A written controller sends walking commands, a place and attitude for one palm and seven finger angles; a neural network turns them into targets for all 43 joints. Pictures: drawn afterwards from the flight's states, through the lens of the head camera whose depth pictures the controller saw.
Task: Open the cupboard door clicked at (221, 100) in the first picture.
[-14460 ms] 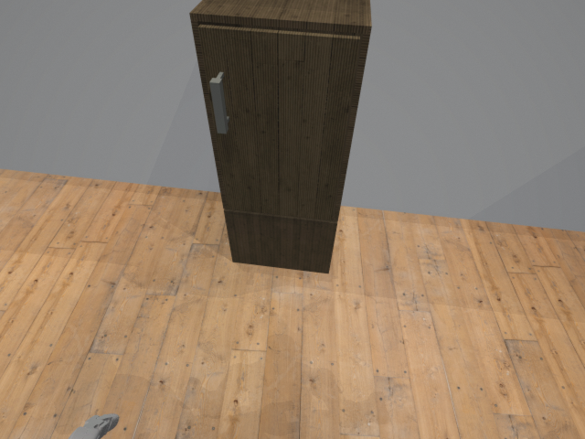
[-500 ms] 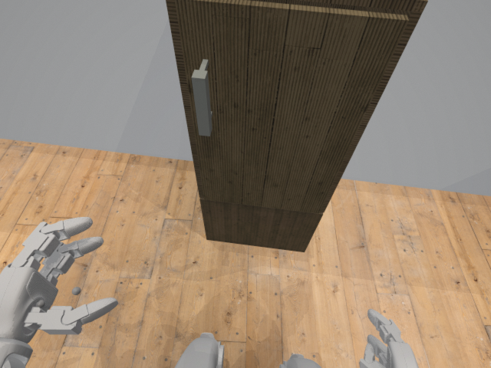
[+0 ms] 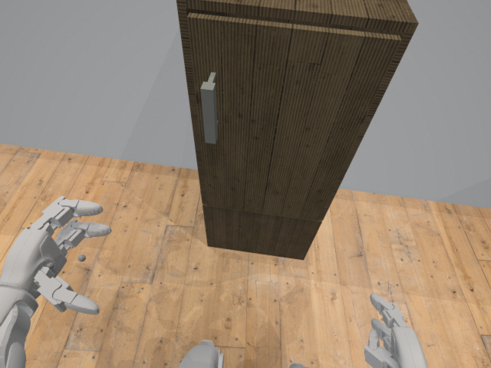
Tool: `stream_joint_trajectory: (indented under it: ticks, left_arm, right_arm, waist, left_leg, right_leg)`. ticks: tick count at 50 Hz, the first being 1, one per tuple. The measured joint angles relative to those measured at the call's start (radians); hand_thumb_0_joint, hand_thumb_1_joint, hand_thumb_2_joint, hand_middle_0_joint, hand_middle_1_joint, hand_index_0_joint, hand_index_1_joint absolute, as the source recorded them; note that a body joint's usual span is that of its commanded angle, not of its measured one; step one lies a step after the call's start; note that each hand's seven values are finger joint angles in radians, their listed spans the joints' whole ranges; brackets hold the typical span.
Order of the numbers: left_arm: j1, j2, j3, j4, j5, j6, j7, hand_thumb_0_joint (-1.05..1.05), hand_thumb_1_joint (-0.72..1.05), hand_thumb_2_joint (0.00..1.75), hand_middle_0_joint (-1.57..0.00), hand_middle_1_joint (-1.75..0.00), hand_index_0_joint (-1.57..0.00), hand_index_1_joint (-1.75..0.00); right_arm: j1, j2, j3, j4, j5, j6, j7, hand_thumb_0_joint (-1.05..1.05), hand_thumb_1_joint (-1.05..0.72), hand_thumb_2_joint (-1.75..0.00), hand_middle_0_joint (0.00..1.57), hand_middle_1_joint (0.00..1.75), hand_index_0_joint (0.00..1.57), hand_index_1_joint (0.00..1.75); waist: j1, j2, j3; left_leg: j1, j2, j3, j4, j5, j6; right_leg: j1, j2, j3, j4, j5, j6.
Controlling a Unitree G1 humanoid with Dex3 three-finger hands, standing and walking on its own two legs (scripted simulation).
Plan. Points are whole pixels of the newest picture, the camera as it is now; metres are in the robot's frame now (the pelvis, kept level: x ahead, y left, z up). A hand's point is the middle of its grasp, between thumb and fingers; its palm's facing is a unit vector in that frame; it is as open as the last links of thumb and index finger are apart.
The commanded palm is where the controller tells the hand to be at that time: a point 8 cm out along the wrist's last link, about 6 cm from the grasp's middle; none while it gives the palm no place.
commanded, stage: raise the hand with hooked fingers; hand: left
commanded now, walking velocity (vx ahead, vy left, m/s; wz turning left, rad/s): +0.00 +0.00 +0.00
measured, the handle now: (212, 108) +0.60 +0.11 +0.07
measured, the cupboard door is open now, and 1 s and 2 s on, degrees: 0 0 0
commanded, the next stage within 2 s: move the hooked fingers beside the handle in 0.68 s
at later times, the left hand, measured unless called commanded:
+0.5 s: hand (87, 225) +0.30 +0.26 +0.08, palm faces -0.04 -1.00 -0.03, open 14.0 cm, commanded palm +0.27 +0.31 +0.08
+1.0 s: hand (99, 215) +0.32 +0.25 +0.08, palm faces -0.08 -1.00 -0.01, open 14.0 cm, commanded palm +0.31 +0.30 +0.08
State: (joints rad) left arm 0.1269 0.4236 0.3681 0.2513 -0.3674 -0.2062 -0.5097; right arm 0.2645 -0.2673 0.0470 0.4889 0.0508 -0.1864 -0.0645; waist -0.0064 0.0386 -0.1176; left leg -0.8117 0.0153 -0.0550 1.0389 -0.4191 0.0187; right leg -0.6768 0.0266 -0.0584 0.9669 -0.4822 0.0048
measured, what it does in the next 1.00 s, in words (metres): stands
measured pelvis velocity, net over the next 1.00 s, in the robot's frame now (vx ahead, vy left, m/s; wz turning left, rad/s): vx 0.00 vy -0.01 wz -0.01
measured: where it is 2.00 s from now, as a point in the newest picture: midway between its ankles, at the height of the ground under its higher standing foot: outside the picture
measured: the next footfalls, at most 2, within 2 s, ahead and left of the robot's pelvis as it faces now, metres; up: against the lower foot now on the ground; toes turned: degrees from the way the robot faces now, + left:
none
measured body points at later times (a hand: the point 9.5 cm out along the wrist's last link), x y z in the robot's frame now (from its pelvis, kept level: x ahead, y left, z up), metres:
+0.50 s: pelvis +0.01 -0.01 +0.01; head +0.06 +0.01 +0.45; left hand +0.29 +0.31 +0.09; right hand +0.15 -0.27 -0.07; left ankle +0.05 +0.10 -0.67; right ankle +0.00 -0.13 -0.67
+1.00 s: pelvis +0.00 -0.01 +0.00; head +0.05 +0.01 +0.45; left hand +0.32 +0.30 +0.08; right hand +0.16 -0.26 -0.07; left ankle +0.05 +0.10 -0.67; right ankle +0.00 -0.13 -0.67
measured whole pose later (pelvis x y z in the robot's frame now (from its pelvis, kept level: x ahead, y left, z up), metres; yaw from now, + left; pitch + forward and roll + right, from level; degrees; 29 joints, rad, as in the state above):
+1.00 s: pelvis +0.00 -0.01 +0.00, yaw +0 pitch +11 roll -3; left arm -0.15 0.43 0.39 0.49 -0.35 -0.27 -0.56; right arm 0.27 -0.28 0.04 0.54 0.05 -0.15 -0.07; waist -0.01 0.02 -0.10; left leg -0.80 0.02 -0.05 1.01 -0.41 0.01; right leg -0.68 0.03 -0.05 0.96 -0.48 0.00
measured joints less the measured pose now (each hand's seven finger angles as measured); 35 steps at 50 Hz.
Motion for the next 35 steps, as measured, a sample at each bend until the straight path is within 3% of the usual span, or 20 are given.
stream_joint_trajectory:
  ticks: [7,15,24,35]
  left_arm:
    - [-0.096,0.015,0.046,0.042,-0.013,-0.081,-0.024,-0.01,-0.49,0.30,-0.30,-1.19,-0.30,-1.20]
    - [-0.160,0.062,0.063,0.168,-0.021,0.000,-0.076,-0.01,-0.50,0.30,-0.30,-1.19,-0.30,-1.20]
    - [-0.137,0.013,0.071,0.134,-0.022,-0.081,-0.048,-0.01,-0.50,0.30,-0.30,-1.20,-0.30,-1.20]
    - [-0.135,0.024,0.058,0.139,-0.016,-0.057,-0.069,-0.01,-0.50,0.30,-0.30,-1.20,-0.30,-1.20]
  right_arm:
    - [0.017,0.003,0.004,0.042,-0.005,-0.001,-0.010,0.01,-0.90,-0.90,0.20,0.30,0.20,0.30]
    - [0.048,-0.018,-0.010,0.044,0.004,0.015,-0.009,0.02,-0.90,-0.90,0.20,0.30,0.20,0.30]
    - [0.047,-0.021,-0.027,0.038,-0.005,0.012,0.002,0.02,-0.90,-0.90,0.20,0.30,0.20,0.30]
    - [0.023,-0.010,-0.017,0.029,-0.001,0.021,0.001,0.02,-0.90,-0.90,0.20,0.30,0.20,0.30]
  waist:
    - [-0.005,-0.015,0.019]
    - [-0.018,-0.002,0.009]
    - [-0.018,-0.020,0.014]
    - [-0.012,-0.012,0.006]
  left_leg:
    - [0.018,0.006,0.005,-0.013,0.005,-0.006]
    - [0.037,0.009,0.015,-0.052,0.018,-0.007]
    - [0.038,0.011,0.026,-0.054,0.013,-0.010]
    - [0.046,0.012,0.018,-0.056,0.009,-0.012]
  right_leg:
    - [0.011,0.005,0.005,-0.006,0.005,-0.006]
    - [0.023,0.007,0.016,-0.039,0.019,-0.007]
    - [0.014,0.007,0.027,-0.028,0.012,-0.009]
    - [0.028,0.009,0.020,-0.038,0.010,-0.011]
